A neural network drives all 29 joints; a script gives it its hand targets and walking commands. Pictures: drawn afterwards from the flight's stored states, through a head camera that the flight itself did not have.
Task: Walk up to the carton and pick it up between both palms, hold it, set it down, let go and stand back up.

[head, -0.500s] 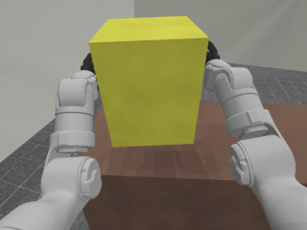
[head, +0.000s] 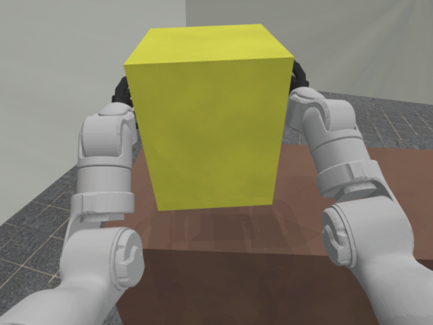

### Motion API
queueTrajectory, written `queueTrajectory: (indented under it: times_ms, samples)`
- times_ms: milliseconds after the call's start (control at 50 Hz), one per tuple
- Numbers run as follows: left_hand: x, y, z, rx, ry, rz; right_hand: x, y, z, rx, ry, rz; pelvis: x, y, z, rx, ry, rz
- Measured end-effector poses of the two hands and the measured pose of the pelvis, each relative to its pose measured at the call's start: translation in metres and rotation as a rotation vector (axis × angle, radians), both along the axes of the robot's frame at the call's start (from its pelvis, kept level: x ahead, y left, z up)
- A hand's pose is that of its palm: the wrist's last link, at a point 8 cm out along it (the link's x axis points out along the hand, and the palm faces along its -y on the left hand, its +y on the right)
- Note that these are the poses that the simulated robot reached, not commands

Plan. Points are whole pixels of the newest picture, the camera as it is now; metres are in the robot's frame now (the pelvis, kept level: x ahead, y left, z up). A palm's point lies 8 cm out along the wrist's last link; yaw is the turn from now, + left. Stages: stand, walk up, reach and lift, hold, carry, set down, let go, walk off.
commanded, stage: hold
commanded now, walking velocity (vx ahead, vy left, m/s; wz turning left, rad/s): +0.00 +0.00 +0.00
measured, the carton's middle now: (210, 115) +0.38 -0.01 +0.28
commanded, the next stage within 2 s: set down in 0.66 s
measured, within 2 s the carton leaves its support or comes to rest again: neither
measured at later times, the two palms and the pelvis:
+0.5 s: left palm (124, 110) +0.37 +0.14 +0.29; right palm (296, 98) +0.37 -0.15 +0.31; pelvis +0.00 +0.00 +0.00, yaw +0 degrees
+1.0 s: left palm (127, 108) +0.39 +0.14 +0.29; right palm (291, 94) +0.39 -0.15 +0.31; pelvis +0.00 -0.01 +0.00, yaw +0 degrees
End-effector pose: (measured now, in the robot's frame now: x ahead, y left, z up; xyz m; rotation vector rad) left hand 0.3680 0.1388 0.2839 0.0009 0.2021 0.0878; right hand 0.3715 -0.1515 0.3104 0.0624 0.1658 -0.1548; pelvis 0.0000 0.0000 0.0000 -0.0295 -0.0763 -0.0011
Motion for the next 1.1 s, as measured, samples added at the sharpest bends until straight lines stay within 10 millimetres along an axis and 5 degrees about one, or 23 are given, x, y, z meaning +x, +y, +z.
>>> queueTrajectory:
  times_ms: [900, 1100]
  samples:
    - [0.017, -0.002, 0.010, -0.041, -0.079, 0.007, 0.013, -0.001, 0.015, 0.027, -0.075, -0.011, 0.000, -0.003, 0.001, 0.006, -0.004, 0.003]
    - [0.025, 0.002, -0.024, -0.005, -0.080, 0.053, 0.031, 0.002, -0.031, -0.020, -0.078, 0.038, 0.007, -0.011, 0.002, 0.010, -0.056, 0.007]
